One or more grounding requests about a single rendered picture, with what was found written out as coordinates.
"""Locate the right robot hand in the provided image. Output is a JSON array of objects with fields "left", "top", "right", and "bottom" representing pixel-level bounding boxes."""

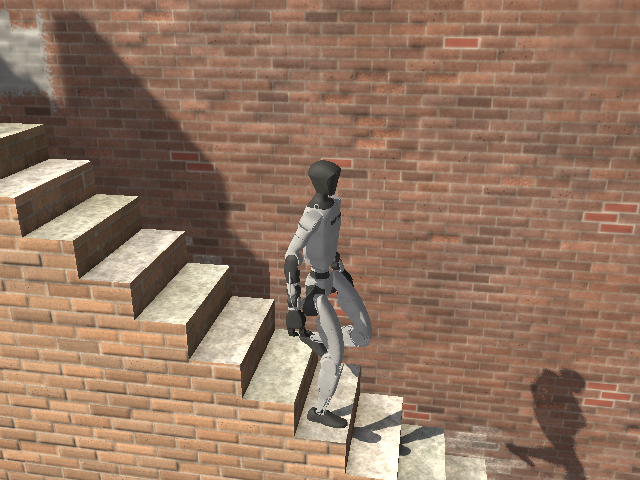
[{"left": 286, "top": 310, "right": 310, "bottom": 338}]

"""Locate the left robot forearm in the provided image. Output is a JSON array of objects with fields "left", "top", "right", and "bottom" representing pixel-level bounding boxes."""
[{"left": 330, "top": 252, "right": 345, "bottom": 273}]

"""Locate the left robot hand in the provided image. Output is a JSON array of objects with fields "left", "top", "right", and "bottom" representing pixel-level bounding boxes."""
[{"left": 337, "top": 269, "right": 354, "bottom": 294}]

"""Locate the left robot upper arm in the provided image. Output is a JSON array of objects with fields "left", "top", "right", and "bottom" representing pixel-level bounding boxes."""
[{"left": 328, "top": 195, "right": 341, "bottom": 207}]

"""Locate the robot right foot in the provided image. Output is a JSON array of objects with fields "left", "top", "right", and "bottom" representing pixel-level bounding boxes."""
[{"left": 307, "top": 407, "right": 347, "bottom": 428}]

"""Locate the right robot forearm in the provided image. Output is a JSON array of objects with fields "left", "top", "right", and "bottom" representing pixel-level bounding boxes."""
[{"left": 284, "top": 255, "right": 302, "bottom": 311}]

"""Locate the right robot upper arm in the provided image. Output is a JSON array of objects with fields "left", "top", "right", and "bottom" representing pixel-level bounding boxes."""
[{"left": 285, "top": 209, "right": 323, "bottom": 267}]

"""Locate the humanoid robot torso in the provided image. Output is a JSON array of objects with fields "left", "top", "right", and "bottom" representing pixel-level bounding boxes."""
[{"left": 303, "top": 196, "right": 341, "bottom": 297}]

